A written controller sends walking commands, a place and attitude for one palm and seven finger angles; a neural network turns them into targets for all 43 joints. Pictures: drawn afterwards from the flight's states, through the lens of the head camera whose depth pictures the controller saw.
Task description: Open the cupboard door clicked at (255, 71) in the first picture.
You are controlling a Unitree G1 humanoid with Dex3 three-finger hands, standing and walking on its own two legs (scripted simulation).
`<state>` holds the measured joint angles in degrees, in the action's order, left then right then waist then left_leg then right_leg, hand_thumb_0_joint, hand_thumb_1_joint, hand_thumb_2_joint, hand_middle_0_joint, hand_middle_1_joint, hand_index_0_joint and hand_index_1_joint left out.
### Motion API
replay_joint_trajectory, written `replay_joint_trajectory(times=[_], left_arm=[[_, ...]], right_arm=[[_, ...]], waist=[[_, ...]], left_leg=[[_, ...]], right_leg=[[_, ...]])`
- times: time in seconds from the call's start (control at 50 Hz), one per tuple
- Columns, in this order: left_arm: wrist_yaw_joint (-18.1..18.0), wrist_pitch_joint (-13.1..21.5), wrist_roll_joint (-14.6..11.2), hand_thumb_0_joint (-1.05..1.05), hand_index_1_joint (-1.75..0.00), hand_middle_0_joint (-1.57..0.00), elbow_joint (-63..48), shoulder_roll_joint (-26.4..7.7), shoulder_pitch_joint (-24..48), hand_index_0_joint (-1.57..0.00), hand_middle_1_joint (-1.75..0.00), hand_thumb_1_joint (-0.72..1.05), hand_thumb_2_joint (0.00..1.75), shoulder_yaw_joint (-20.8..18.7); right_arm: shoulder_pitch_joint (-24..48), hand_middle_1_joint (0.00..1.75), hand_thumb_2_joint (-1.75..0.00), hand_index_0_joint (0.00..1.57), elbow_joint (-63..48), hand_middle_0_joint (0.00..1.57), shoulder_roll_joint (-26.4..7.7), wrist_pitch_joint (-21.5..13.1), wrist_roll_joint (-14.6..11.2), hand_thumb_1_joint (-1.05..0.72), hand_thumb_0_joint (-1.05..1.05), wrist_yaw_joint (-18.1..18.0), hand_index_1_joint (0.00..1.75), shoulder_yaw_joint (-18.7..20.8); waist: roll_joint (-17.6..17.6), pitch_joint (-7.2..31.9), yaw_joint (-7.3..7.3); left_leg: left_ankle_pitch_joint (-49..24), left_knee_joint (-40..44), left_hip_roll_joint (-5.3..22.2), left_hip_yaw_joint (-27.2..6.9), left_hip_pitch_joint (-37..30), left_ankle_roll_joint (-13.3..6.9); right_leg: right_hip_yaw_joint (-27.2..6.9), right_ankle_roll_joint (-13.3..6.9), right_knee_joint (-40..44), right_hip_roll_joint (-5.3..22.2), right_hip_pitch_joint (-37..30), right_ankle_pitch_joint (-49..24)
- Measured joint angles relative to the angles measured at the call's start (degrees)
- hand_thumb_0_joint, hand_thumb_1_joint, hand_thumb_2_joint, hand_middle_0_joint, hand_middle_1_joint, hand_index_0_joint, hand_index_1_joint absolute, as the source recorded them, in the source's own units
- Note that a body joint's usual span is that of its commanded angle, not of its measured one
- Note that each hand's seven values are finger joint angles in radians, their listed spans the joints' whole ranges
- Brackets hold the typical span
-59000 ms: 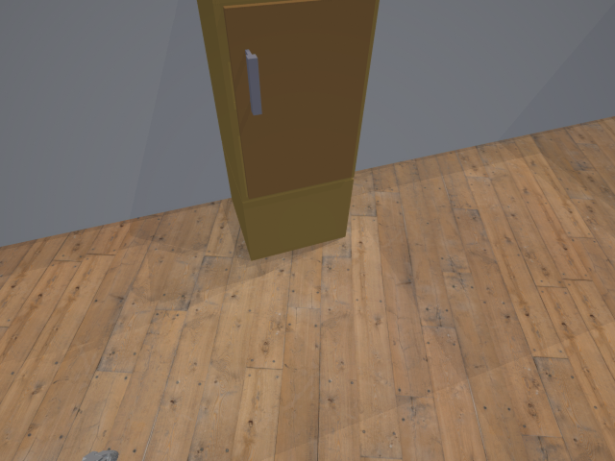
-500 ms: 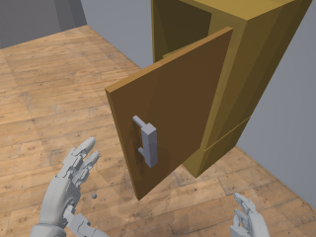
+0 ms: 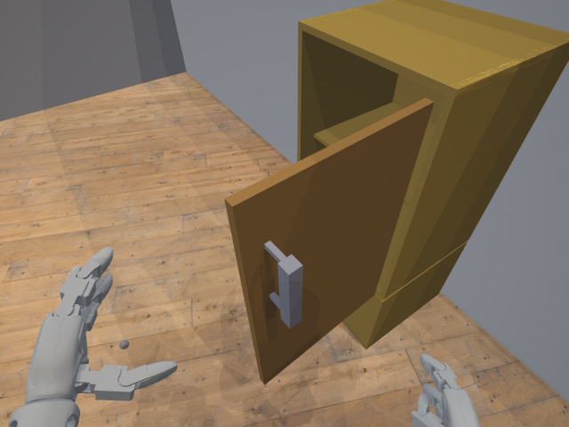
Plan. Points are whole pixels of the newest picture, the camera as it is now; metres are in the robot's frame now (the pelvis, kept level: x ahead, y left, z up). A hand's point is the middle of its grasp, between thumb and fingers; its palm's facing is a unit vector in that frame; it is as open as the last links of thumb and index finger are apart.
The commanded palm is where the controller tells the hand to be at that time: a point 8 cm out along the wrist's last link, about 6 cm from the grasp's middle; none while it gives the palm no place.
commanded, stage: draw the hand back to the body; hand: left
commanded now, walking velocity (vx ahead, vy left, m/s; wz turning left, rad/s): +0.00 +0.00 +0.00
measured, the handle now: (281, 284) +0.32 +0.04 +0.03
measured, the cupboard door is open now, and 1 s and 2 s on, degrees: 94 94 94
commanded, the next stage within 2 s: step back with the hand held close in 0.80 s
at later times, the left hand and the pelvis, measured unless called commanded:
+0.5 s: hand (57, 290) +0.20 +0.26 +0.18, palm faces +0.47 -0.79 -0.40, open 8.3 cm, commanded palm +0.15 +0.29 +0.19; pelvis +0.01 -0.01 +0.02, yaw -1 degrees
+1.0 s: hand (64, 301) +0.19 +0.25 +0.18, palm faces +0.45 -0.79 -0.40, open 7.4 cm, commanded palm +0.14 +0.28 +0.19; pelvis -0.01 -0.02 +0.02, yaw -1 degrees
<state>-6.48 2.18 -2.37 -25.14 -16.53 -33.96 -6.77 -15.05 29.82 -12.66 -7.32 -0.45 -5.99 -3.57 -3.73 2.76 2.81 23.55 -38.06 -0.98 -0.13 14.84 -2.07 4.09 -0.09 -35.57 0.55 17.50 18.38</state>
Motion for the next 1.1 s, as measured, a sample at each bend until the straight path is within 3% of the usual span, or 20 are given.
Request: replay_joint_trajectory(times=[0.24, 0.48, 0.56, 0.94, 1.1], left_arm=[[-0.7, 1.2, 0.1, 0.00, -0.30, -0.18, 1.9, -1.4, 4.0, -0.19, -0.30, 0.29, 0.63, -6.0], [-0.5, 2.2, -0.8, 0.01, -0.30, -0.20, 2.6, -3.1, 7.4, -0.20, -0.30, 0.70, 0.81, -12.6], [-0.5, 2.3, -0.9, 0.01, -0.30, -0.20, 3.2, -2.3, 7.8, -0.21, -0.30, 0.80, 0.85, -12.7], [-0.3, 2.9, -1.2, 0.01, -0.30, -0.21, 4.3, -2.0, 7.7, -0.21, -0.30, 0.89, 0.90, -11.8], [-0.3, 6.3, -0.6, 0.01, -0.30, -0.21, 3.4, -3.8, 5.6, -0.21, -0.30, 0.89, 0.90, -15.0]], right_arm=[[2.6, 0.30, -0.90, 0.21, 4.2, 0.20, 0.0, -0.1, 0.7, -0.90, 0.02, 1.0, 0.30, 0.5], [3.5, 0.30, -0.90, 0.21, 5.8, 0.20, -0.6, 1.1, 0.8, -0.90, 0.02, 1.6, 0.30, 1.9], [3.6, 0.30, -0.90, 0.21, 6.0, 0.20, -0.8, 1.4, 0.7, -0.90, 0.02, 1.9, 0.30, 2.3], [3.7, 0.30, -0.90, 0.20, 7.3, 0.20, -0.2, 0.9, 0.6, -0.90, 0.02, 1.2, 0.30, 2.4], [5.2, 0.30, -0.90, 0.21, 4.6, 0.20, -1.2, 4.0, 0.5, -0.90, 0.02, 1.7, 0.30, 3.1]], waist=[[-0.1, -2.5, 0.82], [-0.3, -3.3, 1.29], [-0.5, -3.5, 1.22], [-0.5, -4.6, 1.20], [-0.2, -3.9, -1.60]], left_leg=[[-4.1, 10.0, -0.2, 0.5, -9.0, 0.0], [-5.7, 13.7, 0.2, 0.7, -12.2, 0.5], [-6.1, 14.3, 0.3, 0.8, -12.5, 0.6], [-7.0, 14.5, 1.2, 0.7, -13.1, 1.3], [-7.3, 12.0, 1.5, 0.6, -6.4, 1.1]], right_leg=[[-0.6, 0.1, 8.8, -0.1, -8.4, -3.6], [-0.8, -0.3, 12.3, -0.7, -11.4, -5.2], [-0.9, -0.4, 12.7, -0.7, -11.6, -5.5], [-0.7, -1.3, 13.5, -1.6, -12.3, -6.6], [-0.6, -1.1, 14.2, -1.9, -7.2, -8.7]])
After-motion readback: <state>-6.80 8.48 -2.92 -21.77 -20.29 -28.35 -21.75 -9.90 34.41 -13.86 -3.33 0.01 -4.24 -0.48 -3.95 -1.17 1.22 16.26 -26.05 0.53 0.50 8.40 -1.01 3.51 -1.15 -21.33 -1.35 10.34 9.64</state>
